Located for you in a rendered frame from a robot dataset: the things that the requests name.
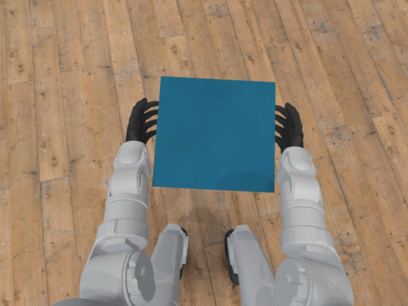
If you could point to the robot left forearm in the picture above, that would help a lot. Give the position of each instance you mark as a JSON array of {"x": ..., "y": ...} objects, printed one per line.
[{"x": 124, "y": 224}]

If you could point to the robot right upper arm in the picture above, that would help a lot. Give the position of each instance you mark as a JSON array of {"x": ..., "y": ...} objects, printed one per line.
[{"x": 301, "y": 281}]

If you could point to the robot right foot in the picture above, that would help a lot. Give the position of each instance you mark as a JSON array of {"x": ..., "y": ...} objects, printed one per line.
[{"x": 233, "y": 276}]

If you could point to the robot right forearm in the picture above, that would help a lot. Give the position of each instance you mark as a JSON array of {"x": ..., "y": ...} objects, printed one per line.
[{"x": 301, "y": 205}]

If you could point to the robot left upper arm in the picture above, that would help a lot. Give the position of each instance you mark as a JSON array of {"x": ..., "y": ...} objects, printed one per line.
[{"x": 124, "y": 278}]

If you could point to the robot right hand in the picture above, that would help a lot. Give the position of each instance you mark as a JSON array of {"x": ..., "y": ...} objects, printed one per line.
[{"x": 292, "y": 135}]

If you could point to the robot left hand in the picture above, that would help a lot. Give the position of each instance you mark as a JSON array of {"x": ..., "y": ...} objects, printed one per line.
[{"x": 137, "y": 127}]

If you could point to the carton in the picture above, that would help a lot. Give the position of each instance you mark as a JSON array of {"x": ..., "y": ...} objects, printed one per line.
[{"x": 215, "y": 134}]

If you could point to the robot left thigh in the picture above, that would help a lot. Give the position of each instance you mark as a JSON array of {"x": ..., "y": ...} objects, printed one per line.
[{"x": 168, "y": 256}]

